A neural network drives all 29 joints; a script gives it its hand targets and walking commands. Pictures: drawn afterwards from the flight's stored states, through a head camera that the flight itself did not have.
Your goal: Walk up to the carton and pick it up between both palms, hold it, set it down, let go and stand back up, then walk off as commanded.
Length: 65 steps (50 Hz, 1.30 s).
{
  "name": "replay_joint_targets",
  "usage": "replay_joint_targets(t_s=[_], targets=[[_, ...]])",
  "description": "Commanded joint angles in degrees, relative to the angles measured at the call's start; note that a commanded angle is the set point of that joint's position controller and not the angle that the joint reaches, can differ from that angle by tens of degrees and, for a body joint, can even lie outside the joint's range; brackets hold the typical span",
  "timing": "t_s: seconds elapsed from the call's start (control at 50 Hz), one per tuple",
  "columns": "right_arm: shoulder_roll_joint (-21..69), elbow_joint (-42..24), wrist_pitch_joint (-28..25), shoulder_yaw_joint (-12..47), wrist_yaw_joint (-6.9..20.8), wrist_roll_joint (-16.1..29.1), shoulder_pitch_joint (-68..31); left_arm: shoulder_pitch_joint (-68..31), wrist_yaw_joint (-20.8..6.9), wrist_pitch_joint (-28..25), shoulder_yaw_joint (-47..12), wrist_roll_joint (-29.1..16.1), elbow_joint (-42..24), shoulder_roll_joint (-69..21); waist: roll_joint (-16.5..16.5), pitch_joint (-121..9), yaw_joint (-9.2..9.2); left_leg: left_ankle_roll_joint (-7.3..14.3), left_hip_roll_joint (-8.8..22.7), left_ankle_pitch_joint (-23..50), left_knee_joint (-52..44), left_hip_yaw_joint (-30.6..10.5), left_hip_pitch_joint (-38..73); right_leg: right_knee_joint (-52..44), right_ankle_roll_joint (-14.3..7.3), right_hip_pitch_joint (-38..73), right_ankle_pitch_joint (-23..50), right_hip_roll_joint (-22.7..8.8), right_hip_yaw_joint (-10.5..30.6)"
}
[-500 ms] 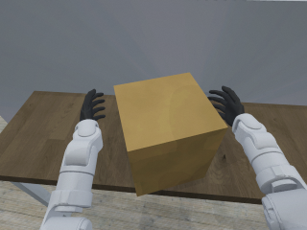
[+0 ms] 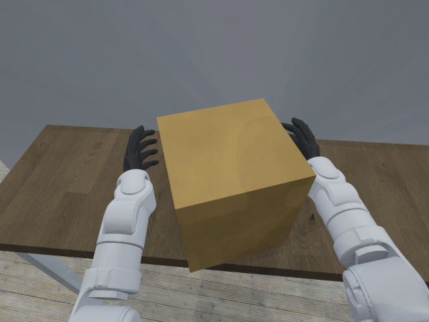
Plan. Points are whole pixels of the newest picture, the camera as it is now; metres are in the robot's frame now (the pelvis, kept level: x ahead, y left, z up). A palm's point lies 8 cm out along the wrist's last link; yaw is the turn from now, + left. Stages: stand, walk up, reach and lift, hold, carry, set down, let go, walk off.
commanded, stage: reach and lift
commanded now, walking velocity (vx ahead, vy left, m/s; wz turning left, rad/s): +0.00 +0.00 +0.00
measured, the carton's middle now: (225, 187) +0.38 +0.02 +0.05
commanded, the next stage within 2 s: none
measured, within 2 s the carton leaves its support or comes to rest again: leaves its support in 1.32 s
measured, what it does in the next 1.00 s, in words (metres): stands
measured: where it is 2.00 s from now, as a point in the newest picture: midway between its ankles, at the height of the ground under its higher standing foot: outside the picture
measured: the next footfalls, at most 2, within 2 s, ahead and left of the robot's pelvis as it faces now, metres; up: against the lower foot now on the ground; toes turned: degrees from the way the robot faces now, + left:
none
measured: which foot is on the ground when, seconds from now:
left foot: down 0.00-1.00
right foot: down 0.00-1.00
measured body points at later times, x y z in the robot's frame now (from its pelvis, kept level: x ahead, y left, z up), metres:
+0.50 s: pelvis +0.00 +0.00 +0.00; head +0.03 -0.01 +0.45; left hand +0.37 +0.19 +0.11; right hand +0.44 -0.13 +0.10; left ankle +0.01 +0.13 -0.74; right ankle +0.05 -0.09 -0.74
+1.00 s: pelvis +0.00 +0.00 +0.00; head +0.02 -0.01 +0.45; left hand +0.37 +0.19 +0.10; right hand +0.44 -0.12 +0.10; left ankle +0.01 +0.13 -0.74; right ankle +0.05 -0.09 -0.74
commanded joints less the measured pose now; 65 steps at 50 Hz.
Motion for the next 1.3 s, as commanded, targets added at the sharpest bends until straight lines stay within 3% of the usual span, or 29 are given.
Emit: replay_joint_targets(t_s=[0.0, 0.2, 0.92, 1.04, 1.12, 1.18, 1.28], targets=[[-2.68, -9.97, -3.32, -4.15, -0.98, -4.18, -26.82, -22.92, 0.38, -3.73, -2.71, 1.99, -2.42, -5.63, 0.01, -30.21, 6.99, -3.04, 0.50, 18.51, -1.53, -1.61, 4.78, -5.07, -1.21, 7.96, 3.52, 4.15, 3.83], [-0.23, -10.31, -2.83, -2.54, -1.90, -3.85, -28.61, -25.46, 0.71, -6.10, -3.00, 1.32, 1.04, -5.72, -1.63, -30.10, 7.42, -2.19, 0.52, 15.25, -1.72, -1.52, 2.36, -4.71, -0.83, 7.79, 1.06, 3.38, 4.24], [11.09, -8.70, -2.31, -0.45, -1.70, -6.45, -29.96, -30.24, -0.62, -11.74, -5.09, 4.26, 5.25, -13.79, -0.17, -30.20, 6.46, -1.62, 0.47, 13.79, -3.07, -2.16, 2.77, -6.16, -0.89, 7.80, -1.82, 2.48, 4.77], [21.57, -8.78, -2.31, 0.21, 0.09, -9.03, -31.28, -32.68, -3.29, -11.74, -6.80, 6.27, 6.49, -22.81, -0.66, -30.32, 5.78, -1.32, 0.19, 14.45, -3.93, -2.29, 3.57, -6.89, -0.68, 9.16, -0.56, 2.41, 4.36], [42.70, -10.12, -3.09, 1.42, 4.53, -15.33, -35.02, -35.92, -9.43, -11.41, -11.10, 10.60, 9.05, -39.77, -1.40, -31.55, 4.96, -0.95, -1.09, 15.27, -4.80, -2.01, 3.50, -7.17, 0.10, 13.85, 2.60, 1.86, 3.46], [44.97, -12.04, -4.36, 2.81, 5.37, -15.46, -36.15, -35.95, -10.94, -11.96, -14.72, 10.15, 7.94, -42.60, -0.20, -36.61, 4.08, -1.42, -1.23, 20.46, -3.53, -2.72, 4.97, -6.54, 0.22, 16.55, 8.36, 2.26, 2.84], [43.86, -12.89, -5.37, 1.88, 5.53, -15.75, -40.40, -39.73, -10.22, -11.95, -18.39, 8.42, 8.02, -42.47, 0.26, -37.70, 2.61, -1.77, -0.72, 19.21, -3.61, -3.77, 6.80, -7.51, 0.17, 14.26, 6.90, 2.58, 1.82]])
